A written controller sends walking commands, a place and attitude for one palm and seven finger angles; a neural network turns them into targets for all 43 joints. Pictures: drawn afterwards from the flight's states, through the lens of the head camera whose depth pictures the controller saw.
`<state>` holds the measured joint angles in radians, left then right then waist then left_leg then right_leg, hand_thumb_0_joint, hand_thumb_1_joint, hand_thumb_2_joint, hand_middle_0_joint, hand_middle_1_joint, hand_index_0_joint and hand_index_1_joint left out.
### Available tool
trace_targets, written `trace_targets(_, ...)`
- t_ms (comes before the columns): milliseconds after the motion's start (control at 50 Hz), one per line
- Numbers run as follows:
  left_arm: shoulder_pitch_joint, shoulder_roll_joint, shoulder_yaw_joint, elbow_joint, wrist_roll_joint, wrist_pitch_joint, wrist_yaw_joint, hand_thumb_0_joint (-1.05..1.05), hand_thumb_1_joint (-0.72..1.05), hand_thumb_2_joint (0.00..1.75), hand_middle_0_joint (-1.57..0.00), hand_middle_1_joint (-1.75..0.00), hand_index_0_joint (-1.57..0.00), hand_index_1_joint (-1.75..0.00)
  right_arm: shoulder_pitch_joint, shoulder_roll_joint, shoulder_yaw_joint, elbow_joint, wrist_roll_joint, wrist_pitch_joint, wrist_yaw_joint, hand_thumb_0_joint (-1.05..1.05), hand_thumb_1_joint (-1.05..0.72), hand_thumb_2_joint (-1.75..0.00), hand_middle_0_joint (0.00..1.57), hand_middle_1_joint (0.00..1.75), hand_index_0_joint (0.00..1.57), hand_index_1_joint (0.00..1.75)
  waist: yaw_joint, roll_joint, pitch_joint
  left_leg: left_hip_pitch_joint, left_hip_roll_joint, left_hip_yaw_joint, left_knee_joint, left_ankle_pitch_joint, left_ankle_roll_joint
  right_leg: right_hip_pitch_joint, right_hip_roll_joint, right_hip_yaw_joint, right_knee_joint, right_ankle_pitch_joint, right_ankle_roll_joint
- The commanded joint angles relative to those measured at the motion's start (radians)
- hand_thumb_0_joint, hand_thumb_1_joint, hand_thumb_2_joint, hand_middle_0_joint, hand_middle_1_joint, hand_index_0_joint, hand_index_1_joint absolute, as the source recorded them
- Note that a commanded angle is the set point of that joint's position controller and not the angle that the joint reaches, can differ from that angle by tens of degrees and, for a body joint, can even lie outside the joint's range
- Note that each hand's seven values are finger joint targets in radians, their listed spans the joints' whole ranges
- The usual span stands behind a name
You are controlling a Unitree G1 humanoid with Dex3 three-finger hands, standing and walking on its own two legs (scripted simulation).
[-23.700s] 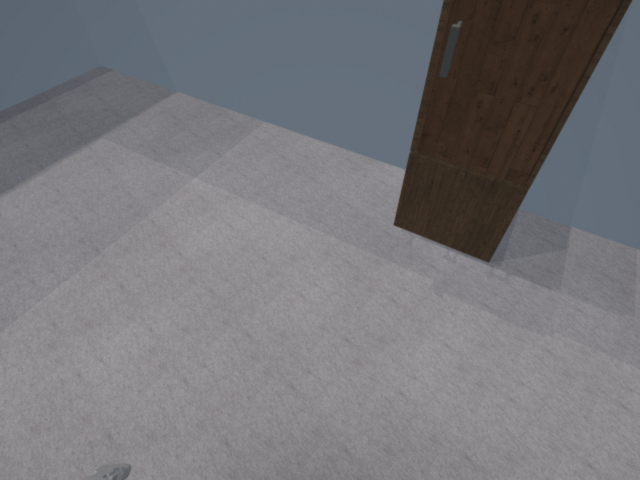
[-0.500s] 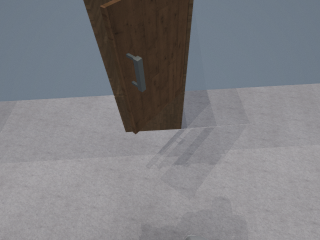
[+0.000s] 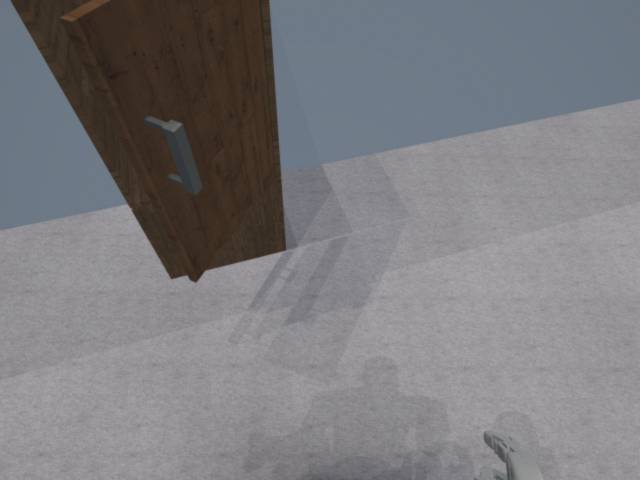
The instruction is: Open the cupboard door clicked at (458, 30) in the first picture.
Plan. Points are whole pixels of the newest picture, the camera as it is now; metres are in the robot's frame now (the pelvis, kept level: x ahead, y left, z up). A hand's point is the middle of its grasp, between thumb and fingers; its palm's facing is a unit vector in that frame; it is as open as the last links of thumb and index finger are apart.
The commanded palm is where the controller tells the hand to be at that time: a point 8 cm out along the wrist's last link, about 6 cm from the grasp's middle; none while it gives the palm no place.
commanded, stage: walk to a spot facing it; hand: left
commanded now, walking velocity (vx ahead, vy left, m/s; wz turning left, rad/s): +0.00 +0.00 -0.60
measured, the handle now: (174, 156) +0.55 +0.30 +0.03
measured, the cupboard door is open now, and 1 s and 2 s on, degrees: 47 47 47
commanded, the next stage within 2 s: none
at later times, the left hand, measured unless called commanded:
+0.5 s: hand (219, 441) +0.18 +0.17 -0.17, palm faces -0.34 -0.91 -0.25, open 7.4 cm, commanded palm none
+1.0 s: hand (278, 405) +0.23 +0.09 -0.16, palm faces -0.58 -0.79 -0.21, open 7.3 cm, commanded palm none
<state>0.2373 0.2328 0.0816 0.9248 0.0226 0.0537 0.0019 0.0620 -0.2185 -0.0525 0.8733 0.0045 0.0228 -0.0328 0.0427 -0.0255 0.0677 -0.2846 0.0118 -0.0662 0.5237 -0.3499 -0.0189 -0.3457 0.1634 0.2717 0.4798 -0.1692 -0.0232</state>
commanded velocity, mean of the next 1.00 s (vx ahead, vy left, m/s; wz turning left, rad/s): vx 0.14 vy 0.00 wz -0.59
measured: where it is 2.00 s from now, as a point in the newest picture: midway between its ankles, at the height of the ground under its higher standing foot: (451, 437)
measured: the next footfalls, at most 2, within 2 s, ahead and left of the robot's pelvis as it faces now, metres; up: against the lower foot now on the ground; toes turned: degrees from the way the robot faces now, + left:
right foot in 0.30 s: +0.04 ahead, -0.15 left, +0.00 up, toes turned -13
left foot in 0.54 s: +0.12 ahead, +0.11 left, +0.00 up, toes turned -18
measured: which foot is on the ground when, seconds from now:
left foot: down 0.00-0.30, up 0.32-0.52, down 0.54-0.80, up 0.82-1.00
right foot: down 0.00-0.00, up 0.02-0.28, down 0.30-0.54, up 0.56-0.78, down 0.80-1.00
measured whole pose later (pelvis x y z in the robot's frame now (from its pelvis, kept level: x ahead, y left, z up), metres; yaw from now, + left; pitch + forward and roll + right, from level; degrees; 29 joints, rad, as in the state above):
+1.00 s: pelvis +0.07 -0.04 +0.00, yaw -37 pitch +1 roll +0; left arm 0.24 0.23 0.06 0.95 0.03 -0.01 -0.03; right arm 0.22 -0.24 -0.06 0.92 -0.02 0.01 0.02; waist 0.00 -0.02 0.06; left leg -0.46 0.09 0.07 0.82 -0.37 -0.07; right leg -0.22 0.00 0.04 0.49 -0.29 -0.01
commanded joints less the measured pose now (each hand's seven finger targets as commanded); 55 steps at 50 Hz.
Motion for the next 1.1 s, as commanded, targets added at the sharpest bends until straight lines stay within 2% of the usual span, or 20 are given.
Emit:
trace_targets(0, -0.072, 0.147, 0.04, -0.152, -0.005, -0.032, -0.023, 0.0, 0.9, 0.9, -0.2, -0.3, -0.2, -0.3, 0.127, -0.29, -0.057, -0.063, -0.033, -0.025, -0.035, 0.0, -0.9, -0.9, 0.2, 0.3, 0.2, 0.3, -0.069, 0.217, -0.087, 0.134, 0.513, -0.403, -0.299, 0.117, 0.251, -0.27, -0.124, -0.186, 0.525, -0.41, 0.078)
trace_targets(80, -0.082, 0.107, 0.032, -0.116, -0.001, -0.014, -0.041, 0.0, 0.9, 0.9, -0.2, -0.3, -0.2, -0.3, 0.082, -0.184, -0.026, -0.069, -0.046, -0.034, -0.023, 0.0, -0.9, -0.9, 0.2, 0.3, 0.2, 0.3, -0.025, 0.236, -0.061, 0.124, 0.286, -0.038, -0.153, 0.56, 0.155, -0.253, -0.164, -0.25, 0.618, -0.304, 0.085)
trace_targets(180, -0.132, 0.095, 0.008, -0.132, -0.006, -0.024, -0.049, 0.0, 0.9, 0.9, -0.2, -0.3, -0.2, -0.3, 0.202, -0.229, -0.042, -0.031, -0.04, -0.028, -0.012, 0.0, -0.9, -0.9, 0.2, 0.3, 0.2, 0.3, -0.08, 0.261, -0.125, 0.206, 0.272, 0.067, -0.042, 0.75, 0.104, -0.05, -0.13, -0.37, 0.271, -0.245, 0.049)
trace_targets(220, -0.088, 0.111, 0.012, -0.116, -0.009, -0.024, -0.048, 0.0, 0.9, 0.9, -0.2, -0.3, -0.2, -0.3, 0.186, -0.235, -0.043, -0.035, -0.036, -0.023, -0.007, 0.0, -0.9, -0.9, 0.2, 0.3, 0.2, 0.3, -0.047, 0.244, -0.11, 0.134, 0.272, 0.093, 0.011, 0.676, 0.074, 0.081, -0.131, -0.375, 0.135, -0.138, 0.029)
trace_targets(240, -0.022, 0.144, 0.022, -0.097, -0.007, -0.029, -0.045, 0.0, 0.9, 0.9, -0.2, -0.3, -0.2, -0.3, 0.166, -0.234, -0.044, -0.045, -0.029, -0.022, -0.004, 0.0, -0.9, -0.9, 0.2, 0.3, 0.2, 0.3, -0.008, 0.179, -0.127, 0.043, 0.248, 0.121, 0.12, 0.58, 0.037, 0.232, -0.153, -0.343, 0.018, 0.021, 0.008)
trace_targets(280, 0.119, 0.327, 0.058, -0.061, -0.003, -0.04, -0.011, 0.0, 0.9, 0.9, -0.2, -0.3, -0.2, -0.3, 0.097, -0.132, -0.018, -0.118, -0.007, -0.014, 0.001, 0.0, -0.9, -0.9, 0.2, 0.3, 0.2, 0.3, 0.066, -0.275, -0.177, -0.301, 0.049, 0.174, 0.554, -0.321, -0.055, 0.41, -0.59, 0.196, -0.12, 0.589, -0.209)
trace_targets(300, 0.108, 0.356, 0.057, -0.068, -0.004, -0.031, -0.007, 0.0, 0.9, 0.9, -0.2, -0.3, -0.2, -0.3, 0.099, -0.134, -0.012, -0.118, -0.006, -0.01, 0.002, 0.0, -0.9, -0.9, 0.2, 0.3, 0.2, 0.3, 0.062, -0.209, -0.132, -0.312, 0.079, 0.077, 0.613, -0.342, -0.039, 0.295, -0.574, 0.209, -0.113, 0.335, -0.26)
trace_targets(480, -0.153, 0.216, 0.027, -0.131, -0.001, -0.008, -0.005, 0.0, 0.9, 0.9, -0.2, -0.3, -0.2, -0.3, 0.292, -0.122, -0.017, -0.002, -0.012, -0.016, 0.005, 0.0, -0.9, -0.9, 0.2, 0.3, 0.2, 0.3, -0.113, -0.065, -0.099, 0.154, 0.035, 0.118, -0.018, 0.053, -0.032, -0.131, -0.284, 0.029, -0.019, -0.108, -0.065)
trace_targets(520, -0.146, 0.118, 0.006, -0.177, -0.017, 0.0, -0.022, 0.0, 0.9, 0.9, -0.2, -0.3, -0.2, -0.3, 0.332, -0.304, -0.046, -0.015, -0.043, -0.037, -0.013, 0.0, -0.9, -0.9, 0.2, 0.3, 0.2, 0.3, -0.117, 0.368, -0.081, 0.16, 0.472, -0.4, -0.338, -0.108, 0.153, -0.311, -0.086, -0.241, 0.425, -0.438, 0.052)
trace_targets(540, -0.176, 0.153, 0.018, -0.187, -0.009, -0.012, -0.035, 0.0, 0.9, 0.9, -0.2, -0.3, -0.2, -0.3, 0.31, -0.318, -0.047, -0.032, -0.042, -0.045, -0.015, 0.0, -0.9, -0.9, 0.2, 0.3, 0.2, 0.3, -0.11, 0.212, -0.079, 0.052, 0.524, -0.421, -0.334, -0.041, 0.228, -0.257, -0.164, -0.198, 0.579, -0.41, 0.049)
trace_targets(620, -0.177, 0.087, 0.011, -0.149, -0.001, -0.012, -0.065, 0.0, 0.9, 0.9, -0.2, -0.3, -0.2, -0.3, 0.212, -0.224, -0.021, -0.033, -0.052, -0.05, -0.004, 0.0, -0.9, -0.9, 0.2, 0.3, 0.2, 0.3, -0.058, 0.26, -0.056, 0.052, 0.319, -0.018, -0.252, 0.072, 0.111, -0.193, -0.208, -0.303, 0.496, -0.296, 0.059)
trace_targets(720, -0.157, 0.075, 0.003, -0.122, -0.003, -0.036, -0.072, 0.0, 0.9, 0.9, -0.2, -0.3, -0.2, -0.3, 0.29, -0.241, -0.035, 0.009, -0.043, -0.047, 0.008, 0.0, -0.9, -0.9, 0.2, 0.3, 0.2, 0.3, -0.076, 0.214, -0.099, 0.058, 0.316, 0.111, -0.129, 0.024, 0.071, 0.074, -0.146, -0.416, 0.096, -0.248, 0.025)
trace_targets(740, -0.08, 0.103, 0.013, -0.09, -0.002, -0.042, -0.067, 0.0, 0.9, 0.9, -0.2, -0.3, -0.2, -0.3, 0.273, -0.229, -0.033, 0.008, -0.039, -0.045, 0.012, 0.0, -0.9, -0.9, 0.2, 0.3, 0.2, 0.3, -0.039, 0.145, -0.114, -0.028, 0.274, 0.161, -0.023, -0.024, 0.035, 0.221, -0.14, -0.404, -0.005, -0.2, 0.006)
trace_targets(780, 0.124, 0.291, 0.062, -0.03, 0.004, -0.054, -0.035, 0.0, 0.9, 0.9, -0.2, -0.3, -0.2, -0.3, 0.101, -0.109, -0.007, -0.089, -0.02, -0.047, 0.029, 0.0, -0.9, -0.9, 0.2, 0.3, 0.2, 0.3, 0.096, -0.307, -0.076, -0.496, 0.07, 0.275, 0.436, -0.341, -0.056, 0.474, -0.544, 0.246, -0.279, -0.35, -0.194)
trace_targets(800, 0.158, 0.308, 0.067, -0.025, -0.007, -0.059, -0.024, 0.0, 0.9, 0.9, -0.2, -0.3, -0.2, -0.3, 0.037, -0.145, -0.012, -0.115, -0.024, -0.05, 0.028, 0.0, -0.9, -0.9, 0.2, 0.3, 0.2, 0.3, 0.114, -0.215, -0.058, -0.553, 0.102, 0.113, 0.563, -0.278, -0.04, 0.435, -0.582, 0.307, -0.288, -0.363, -0.264)
trace_targets(840, 0.025, 0.231, 0.044, -0.05, -0.001, -0.067, -0.013, 0.0, 0.9, 0.9, -0.2, -0.3, -0.2, -0.3, 0.061, -0.152, -0.027, -0.082, -0.024, -0.052, 0.035, 0.0, -0.9, -0.9, 0.2, 0.3, 0.2, 0.3, 0.017, -0.172, -0.02, -0.48, 0.133, 0.066, 0.571, -0.141, -0.047, 0.275, -0.487, 0.176, -0.263, -0.383, -0.216)
trace_targets(1000, -0.064, 0.183, 0.036, -0.044, 0.0, -0.081, -0.028, 0.0, 0.9, 0.9, -0.2, -0.3, -0.2, -0.3, 0.251, -0.106, -0.026, 0.003, -0.026, -0.075, 0.037, 0.0, -0.9, -0.9, 0.2, 0.3, 0.2, 0.3, -0.109, -0.054, -0.062, 0.184, 0.028, 0.198, -0.006, 0.099, -0.047, -0.091, -0.294, -0.04, -0.101, -0.278, -0.111)
trace_targets(1020, -0.079, 0.128, 0.025, -0.061, 0.0, -0.077, -0.034, 0.0, 0.9, 0.9, -0.2, -0.3, -0.2, -0.3, 0.357, -0.166, -0.04, 0.033, -0.031, -0.083, 0.021, 0.0, -0.9, -0.9, 0.2, 0.3, 0.2, 0.3, -0.161, 0.089, -0.086, 0.344, 0.124, 0.07, -0.099, -0.042, -0.017, -0.224, -0.219, -0.096, 0.074, -0.319, -0.068)
trace_targets(1040, -0.084, 0.052, 0.007, -0.091, -0.009, -0.073, -0.041, 0.0, 0.9, 0.9, -0.2, -0.3, -0.2, -0.3, 0.496, -0.29, -0.065, 0.059, -0.057, -0.092, 0.01, 0.0, -0.9, -0.9, 0.2, 0.3, 0.2, 0.3, -0.214, 0.402, -0.131, 0.444, 0.434, -0.34, -0.269, -0.296, 0.093, -0.412, -0.082, -0.278, 0.457, -0.449, 0.001)
trace_targets(1080, -0.183, 0.082, 0.013, -0.136, 0.003, -0.091, -0.052, 0.0, 0.9, 0.9, -0.2, -0.3, -0.2, -0.3, 0.474, -0.293, -0.055, 0.036, -0.053, -0.092, 0.008, 0.0, -0.9, -0.9, 0.2, 0.3, 0.2, 0.3, -0.182, 0.154, -0.064, 0.272, 0.56, -0.499, -0.358, -0.393, 0.219, -0.468, -0.21, -0.222, 0.72, -0.381, -0.01)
